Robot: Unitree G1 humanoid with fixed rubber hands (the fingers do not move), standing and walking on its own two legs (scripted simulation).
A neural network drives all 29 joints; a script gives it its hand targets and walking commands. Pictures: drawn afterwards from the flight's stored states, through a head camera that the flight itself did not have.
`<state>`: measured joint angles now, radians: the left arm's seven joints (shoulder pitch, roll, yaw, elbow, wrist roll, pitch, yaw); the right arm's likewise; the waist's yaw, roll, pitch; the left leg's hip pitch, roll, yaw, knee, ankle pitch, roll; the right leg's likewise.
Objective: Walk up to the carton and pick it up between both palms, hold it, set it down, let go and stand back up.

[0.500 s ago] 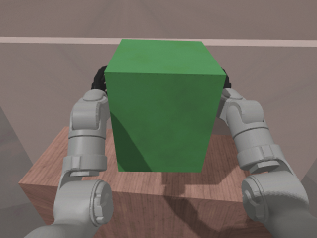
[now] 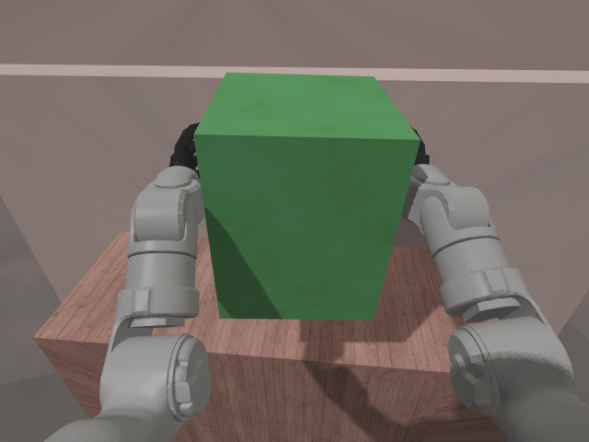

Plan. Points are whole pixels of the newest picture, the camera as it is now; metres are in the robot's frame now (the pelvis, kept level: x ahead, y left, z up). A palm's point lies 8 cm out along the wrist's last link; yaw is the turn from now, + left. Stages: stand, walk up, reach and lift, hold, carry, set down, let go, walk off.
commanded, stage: hold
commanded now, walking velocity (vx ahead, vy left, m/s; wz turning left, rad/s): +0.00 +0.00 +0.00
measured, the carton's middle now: (299, 194) +0.37 +0.00 +0.23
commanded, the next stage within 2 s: set down in 0.82 s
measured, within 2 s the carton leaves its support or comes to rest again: neither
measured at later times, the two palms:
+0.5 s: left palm (182, 175) +0.37 +0.15 +0.27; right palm (414, 173) +0.37 -0.14 +0.26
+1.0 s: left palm (182, 171) +0.37 +0.15 +0.27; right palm (413, 170) +0.37 -0.14 +0.27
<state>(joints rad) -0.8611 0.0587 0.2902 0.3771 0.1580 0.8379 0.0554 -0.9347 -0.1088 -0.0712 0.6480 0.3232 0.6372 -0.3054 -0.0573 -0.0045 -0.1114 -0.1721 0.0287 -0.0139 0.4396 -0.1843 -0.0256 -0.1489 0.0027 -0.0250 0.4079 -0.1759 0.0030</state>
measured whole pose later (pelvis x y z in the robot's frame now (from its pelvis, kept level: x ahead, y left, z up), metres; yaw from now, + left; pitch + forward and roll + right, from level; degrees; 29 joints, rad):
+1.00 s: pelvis +0.00 +0.00 +0.00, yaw +0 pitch -6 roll -1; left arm -0.87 0.06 0.30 0.39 0.17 0.75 0.05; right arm -0.94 -0.10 -0.07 0.65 0.29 0.57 -0.29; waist -0.06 -0.01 -0.11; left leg -0.15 0.03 -0.01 0.44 -0.19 -0.03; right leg -0.13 0.00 -0.02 0.41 -0.18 0.00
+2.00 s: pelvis +0.01 +0.00 +0.00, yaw +0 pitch -8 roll -1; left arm -0.82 0.01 0.30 0.60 0.26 0.44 0.06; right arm -0.84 -0.02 -0.23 0.88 0.02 0.16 -0.15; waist -0.06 -0.04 0.05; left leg -0.09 0.03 -0.01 0.44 -0.20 -0.03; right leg -0.07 0.00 -0.03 0.40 -0.19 0.00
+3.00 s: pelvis +0.02 -0.01 +0.00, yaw +0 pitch +1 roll +0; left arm -0.78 -0.04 0.31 0.78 0.26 0.20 0.11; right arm -0.78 -0.02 -0.32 0.95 -0.12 0.00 -0.10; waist -0.01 -0.01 -0.01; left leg -0.24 0.03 -0.01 0.43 -0.20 -0.03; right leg -0.22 0.01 -0.03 0.40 -0.19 0.00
